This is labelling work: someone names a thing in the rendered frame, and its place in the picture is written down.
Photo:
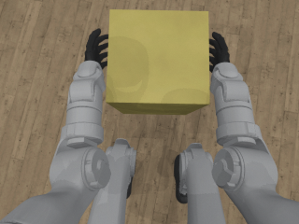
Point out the robot left upper arm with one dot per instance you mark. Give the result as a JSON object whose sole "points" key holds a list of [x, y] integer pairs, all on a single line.
{"points": [[76, 176]]}

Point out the left robot thigh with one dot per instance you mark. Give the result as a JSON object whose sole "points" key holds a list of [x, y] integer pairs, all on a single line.
{"points": [[109, 204]]}

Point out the right robot forearm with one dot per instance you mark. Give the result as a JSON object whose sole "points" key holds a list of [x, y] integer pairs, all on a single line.
{"points": [[236, 124]]}

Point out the robot left hand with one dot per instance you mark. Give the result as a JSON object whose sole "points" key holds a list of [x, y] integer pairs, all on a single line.
{"points": [[92, 52]]}

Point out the carton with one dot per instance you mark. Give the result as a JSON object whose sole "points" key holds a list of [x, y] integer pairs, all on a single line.
{"points": [[158, 61]]}

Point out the robot right upper arm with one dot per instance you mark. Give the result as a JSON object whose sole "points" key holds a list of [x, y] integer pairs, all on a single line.
{"points": [[249, 177]]}

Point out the robot left foot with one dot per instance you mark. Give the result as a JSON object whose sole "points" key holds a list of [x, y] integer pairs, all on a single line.
{"points": [[129, 190]]}

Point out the robot right hand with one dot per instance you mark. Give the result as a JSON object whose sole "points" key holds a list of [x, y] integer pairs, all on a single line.
{"points": [[220, 51]]}

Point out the left robot forearm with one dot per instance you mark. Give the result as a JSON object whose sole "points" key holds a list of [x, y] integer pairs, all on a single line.
{"points": [[83, 125]]}

